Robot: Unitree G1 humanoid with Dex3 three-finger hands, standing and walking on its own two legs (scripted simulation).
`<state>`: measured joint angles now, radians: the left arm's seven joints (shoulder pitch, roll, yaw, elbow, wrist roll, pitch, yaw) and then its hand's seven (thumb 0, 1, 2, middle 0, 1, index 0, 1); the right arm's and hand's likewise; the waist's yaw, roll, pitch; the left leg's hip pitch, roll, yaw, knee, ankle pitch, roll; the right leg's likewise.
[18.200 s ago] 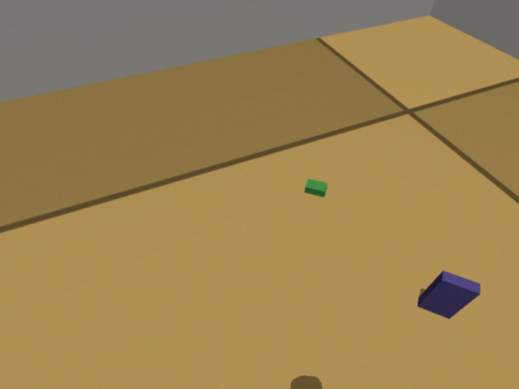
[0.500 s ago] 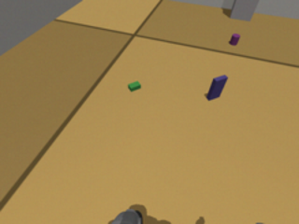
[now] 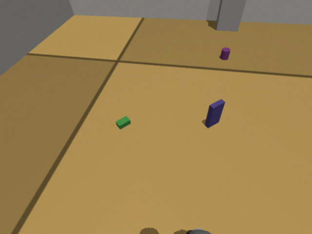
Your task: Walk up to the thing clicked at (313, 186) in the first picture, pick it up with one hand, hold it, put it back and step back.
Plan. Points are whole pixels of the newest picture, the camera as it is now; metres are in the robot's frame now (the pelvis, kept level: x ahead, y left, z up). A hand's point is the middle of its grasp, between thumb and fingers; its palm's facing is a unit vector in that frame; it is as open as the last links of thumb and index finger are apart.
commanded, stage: walk up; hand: left
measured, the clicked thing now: (123, 122) +1.08 +0.30 -0.75
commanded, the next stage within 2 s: none
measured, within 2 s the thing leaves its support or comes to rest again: neither
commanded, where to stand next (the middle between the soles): +0.70 +0.04 m, yaw +2 degrees
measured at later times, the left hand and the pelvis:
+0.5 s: hand (70, 214) +0.23 +0.28 -0.15, palm faces +0.06 -0.93 -0.35, open 7.4 cm; pelvis +0.21 +0.00 -0.01, yaw +4 degrees
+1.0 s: hand (81, 150) +0.44 +0.29 -0.13, palm faces -0.04 -0.92 -0.39, open 7.4 cm; pelvis +0.39 +0.01 +0.00, yaw +1 degrees
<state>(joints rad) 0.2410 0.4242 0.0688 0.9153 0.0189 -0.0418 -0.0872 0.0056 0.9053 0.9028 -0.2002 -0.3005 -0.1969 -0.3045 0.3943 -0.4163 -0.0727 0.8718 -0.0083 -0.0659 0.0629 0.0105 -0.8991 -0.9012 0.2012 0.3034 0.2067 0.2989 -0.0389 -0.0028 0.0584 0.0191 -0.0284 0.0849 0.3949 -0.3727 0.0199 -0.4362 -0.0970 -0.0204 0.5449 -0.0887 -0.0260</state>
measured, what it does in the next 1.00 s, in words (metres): walks ahead: right foot, then left foot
